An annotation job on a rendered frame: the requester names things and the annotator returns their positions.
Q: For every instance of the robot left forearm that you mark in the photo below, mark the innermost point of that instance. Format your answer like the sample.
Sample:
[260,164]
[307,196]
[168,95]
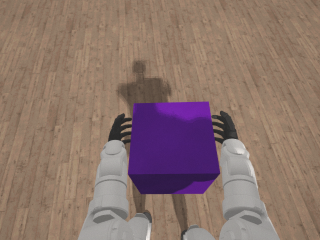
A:
[110,190]

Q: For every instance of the carton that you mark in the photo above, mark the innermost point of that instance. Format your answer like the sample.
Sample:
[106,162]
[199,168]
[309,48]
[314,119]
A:
[172,148]

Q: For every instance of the left robot hand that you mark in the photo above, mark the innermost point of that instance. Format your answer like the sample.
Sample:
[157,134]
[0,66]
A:
[115,133]

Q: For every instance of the robot left upper arm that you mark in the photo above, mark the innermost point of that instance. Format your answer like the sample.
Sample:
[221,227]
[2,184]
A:
[113,229]

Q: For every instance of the robot right forearm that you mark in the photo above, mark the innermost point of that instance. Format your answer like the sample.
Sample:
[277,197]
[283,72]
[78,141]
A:
[241,195]

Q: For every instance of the robot right upper arm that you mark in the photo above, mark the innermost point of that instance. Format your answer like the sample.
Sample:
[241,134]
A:
[241,229]

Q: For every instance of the right robot hand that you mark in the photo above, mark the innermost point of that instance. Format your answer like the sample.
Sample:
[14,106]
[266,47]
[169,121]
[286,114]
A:
[229,131]

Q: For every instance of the robot left foot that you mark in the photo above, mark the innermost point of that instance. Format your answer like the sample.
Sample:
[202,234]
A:
[149,217]

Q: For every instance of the left robot shin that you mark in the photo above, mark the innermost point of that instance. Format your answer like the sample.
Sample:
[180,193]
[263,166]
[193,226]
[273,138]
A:
[140,215]

